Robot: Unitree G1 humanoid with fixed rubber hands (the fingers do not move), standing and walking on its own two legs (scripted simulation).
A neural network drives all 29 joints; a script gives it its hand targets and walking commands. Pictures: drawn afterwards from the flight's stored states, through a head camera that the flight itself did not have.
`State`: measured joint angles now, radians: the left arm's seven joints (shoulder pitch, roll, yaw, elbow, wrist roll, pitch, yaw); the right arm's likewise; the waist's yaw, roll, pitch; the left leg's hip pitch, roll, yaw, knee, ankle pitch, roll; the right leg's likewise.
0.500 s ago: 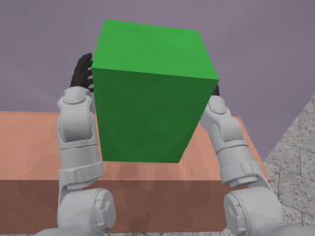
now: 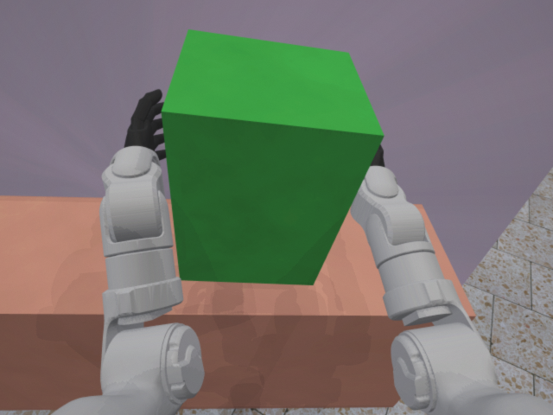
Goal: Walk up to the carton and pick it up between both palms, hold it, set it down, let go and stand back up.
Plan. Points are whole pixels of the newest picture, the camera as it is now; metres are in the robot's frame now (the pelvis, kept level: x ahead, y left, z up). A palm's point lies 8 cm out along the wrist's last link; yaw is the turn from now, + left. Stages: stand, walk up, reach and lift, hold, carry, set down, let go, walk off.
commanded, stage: hold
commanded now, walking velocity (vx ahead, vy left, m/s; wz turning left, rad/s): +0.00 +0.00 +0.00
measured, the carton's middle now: (258, 173) +0.38 +0.01 +0.19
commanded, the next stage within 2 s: none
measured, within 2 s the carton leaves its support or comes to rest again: neither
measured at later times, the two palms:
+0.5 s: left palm (140, 153) +0.37 +0.16 +0.23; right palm (363, 167) +0.37 -0.13 +0.20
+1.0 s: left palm (143, 153) +0.37 +0.16 +0.23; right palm (365, 168) +0.37 -0.14 +0.20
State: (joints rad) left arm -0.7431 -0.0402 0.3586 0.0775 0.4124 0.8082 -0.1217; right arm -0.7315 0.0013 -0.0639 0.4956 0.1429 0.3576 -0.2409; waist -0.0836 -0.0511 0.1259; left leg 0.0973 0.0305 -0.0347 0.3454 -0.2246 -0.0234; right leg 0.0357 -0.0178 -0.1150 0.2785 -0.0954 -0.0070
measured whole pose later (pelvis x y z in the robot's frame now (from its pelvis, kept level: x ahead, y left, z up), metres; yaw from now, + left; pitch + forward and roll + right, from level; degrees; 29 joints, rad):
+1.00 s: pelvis +0.00 +0.00 +0.00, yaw +0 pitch -13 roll -1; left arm -0.73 -0.04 0.35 0.06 0.41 0.81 -0.12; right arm -0.72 0.00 -0.05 0.48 0.15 0.35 -0.24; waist -0.09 -0.05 0.13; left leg 0.10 0.03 -0.03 0.35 -0.23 -0.02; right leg 0.04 -0.02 -0.11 0.28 -0.10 -0.01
